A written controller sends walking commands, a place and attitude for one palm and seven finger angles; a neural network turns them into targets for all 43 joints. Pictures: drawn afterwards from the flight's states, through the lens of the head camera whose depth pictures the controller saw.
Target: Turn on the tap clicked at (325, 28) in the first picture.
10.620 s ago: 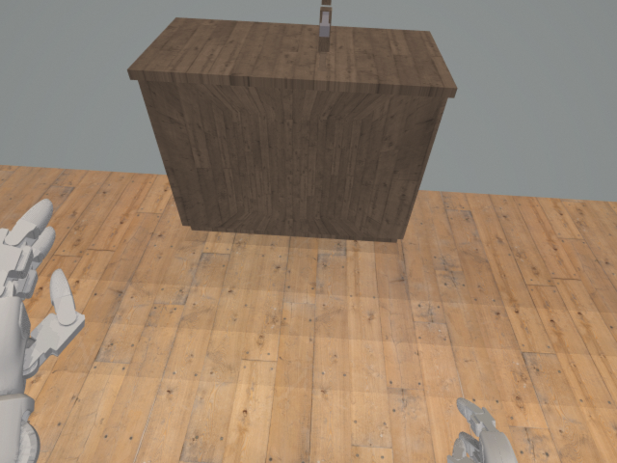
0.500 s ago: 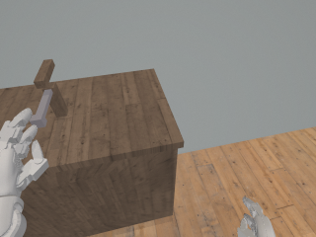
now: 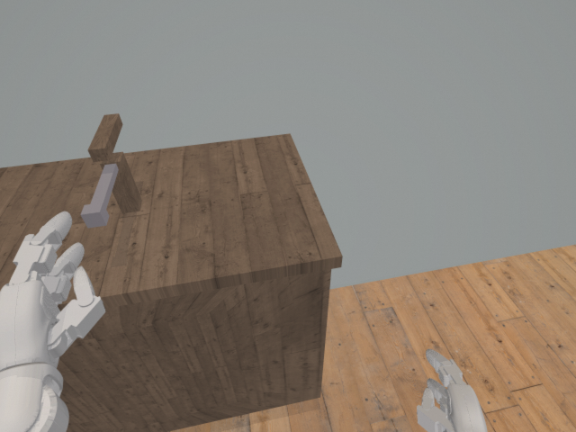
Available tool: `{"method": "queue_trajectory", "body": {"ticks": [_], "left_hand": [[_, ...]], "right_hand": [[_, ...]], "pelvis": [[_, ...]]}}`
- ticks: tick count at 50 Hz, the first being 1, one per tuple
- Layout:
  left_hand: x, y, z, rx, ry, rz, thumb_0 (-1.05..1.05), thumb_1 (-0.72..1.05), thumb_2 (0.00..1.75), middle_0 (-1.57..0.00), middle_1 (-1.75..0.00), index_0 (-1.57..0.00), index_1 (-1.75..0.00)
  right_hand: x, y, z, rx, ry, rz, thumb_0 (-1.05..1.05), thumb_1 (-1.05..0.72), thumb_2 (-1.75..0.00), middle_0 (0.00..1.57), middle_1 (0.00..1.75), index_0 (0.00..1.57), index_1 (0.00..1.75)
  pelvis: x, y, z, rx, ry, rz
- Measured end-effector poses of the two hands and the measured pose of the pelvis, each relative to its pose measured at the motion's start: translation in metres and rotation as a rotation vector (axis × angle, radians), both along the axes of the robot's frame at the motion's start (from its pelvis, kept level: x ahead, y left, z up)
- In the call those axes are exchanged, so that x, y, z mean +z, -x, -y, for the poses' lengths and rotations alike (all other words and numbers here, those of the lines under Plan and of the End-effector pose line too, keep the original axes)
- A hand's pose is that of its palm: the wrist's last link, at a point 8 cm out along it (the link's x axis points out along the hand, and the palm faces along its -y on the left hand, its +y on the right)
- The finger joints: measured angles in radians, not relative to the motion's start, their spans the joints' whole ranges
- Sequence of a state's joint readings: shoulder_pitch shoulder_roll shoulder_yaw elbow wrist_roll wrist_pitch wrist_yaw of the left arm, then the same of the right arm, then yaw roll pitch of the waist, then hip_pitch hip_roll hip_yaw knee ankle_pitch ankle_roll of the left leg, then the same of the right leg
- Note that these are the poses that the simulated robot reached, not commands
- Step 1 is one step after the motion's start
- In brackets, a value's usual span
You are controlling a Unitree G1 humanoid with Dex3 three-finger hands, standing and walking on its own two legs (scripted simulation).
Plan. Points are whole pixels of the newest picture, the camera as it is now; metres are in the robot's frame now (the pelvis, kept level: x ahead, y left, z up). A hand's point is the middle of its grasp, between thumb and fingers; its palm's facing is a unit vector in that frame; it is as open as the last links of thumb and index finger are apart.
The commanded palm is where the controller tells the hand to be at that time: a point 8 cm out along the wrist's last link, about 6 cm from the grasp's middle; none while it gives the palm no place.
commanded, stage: turn the palm inward beside the body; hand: left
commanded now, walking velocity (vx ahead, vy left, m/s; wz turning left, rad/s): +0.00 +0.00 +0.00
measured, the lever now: (95, 215) +0.37 +0.37 +0.13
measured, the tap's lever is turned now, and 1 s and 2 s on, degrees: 0 0 0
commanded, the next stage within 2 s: reach beside the lever's end, fingers flat in 0.68 s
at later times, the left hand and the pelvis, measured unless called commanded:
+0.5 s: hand (103, 304) +0.19 +0.23 +0.17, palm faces +0.49 -0.86 -0.12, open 7.4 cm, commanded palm +0.13 +0.27 +0.18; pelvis +0.00 +0.00 +0.00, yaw +0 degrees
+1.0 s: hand (103, 297) +0.20 +0.24 +0.17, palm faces +0.52 -0.84 -0.13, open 7.4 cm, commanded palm +0.15 +0.28 +0.17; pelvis +0.01 -0.01 +0.00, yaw +1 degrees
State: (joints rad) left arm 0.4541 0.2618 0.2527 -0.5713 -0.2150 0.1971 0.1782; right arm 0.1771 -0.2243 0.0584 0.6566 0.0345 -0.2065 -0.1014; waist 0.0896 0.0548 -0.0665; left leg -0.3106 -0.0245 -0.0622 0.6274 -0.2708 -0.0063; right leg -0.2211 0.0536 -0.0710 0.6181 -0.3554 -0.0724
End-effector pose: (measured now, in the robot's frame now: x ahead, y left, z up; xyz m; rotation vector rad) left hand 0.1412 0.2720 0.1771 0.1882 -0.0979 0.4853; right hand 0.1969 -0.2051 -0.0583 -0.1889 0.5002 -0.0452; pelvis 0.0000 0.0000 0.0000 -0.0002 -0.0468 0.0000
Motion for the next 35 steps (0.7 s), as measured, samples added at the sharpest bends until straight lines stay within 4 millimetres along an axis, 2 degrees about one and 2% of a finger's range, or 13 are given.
{"method": "queue_trajectory", "body": {"ticks": [12,35], "left_hand": [[-0.002,0.009,0.004,0.022,0.040,-0.010,0.02,0.89,0.90,-0.21,-0.30,-0.21,-0.30],[-0.003,-0.007,0.010,0.028,0.060,-0.033,0.02,0.89,0.90,-0.21,-0.30,-0.21,-0.30]], "right_hand": [[0.001,0.003,0.002,0.001,0.002,0.016,0.01,-0.90,-0.90,0.20,0.30,0.20,0.30],[0.001,-0.014,0.007,0.010,-0.003,0.019,0.01,-0.90,-0.90,0.20,0.30,0.20,0.30]], "pelvis": [[0.000,0.004,0.001,0.007,0.002,0.013],[0.002,-0.011,0.007,0.008,-0.006,0.002]]}}
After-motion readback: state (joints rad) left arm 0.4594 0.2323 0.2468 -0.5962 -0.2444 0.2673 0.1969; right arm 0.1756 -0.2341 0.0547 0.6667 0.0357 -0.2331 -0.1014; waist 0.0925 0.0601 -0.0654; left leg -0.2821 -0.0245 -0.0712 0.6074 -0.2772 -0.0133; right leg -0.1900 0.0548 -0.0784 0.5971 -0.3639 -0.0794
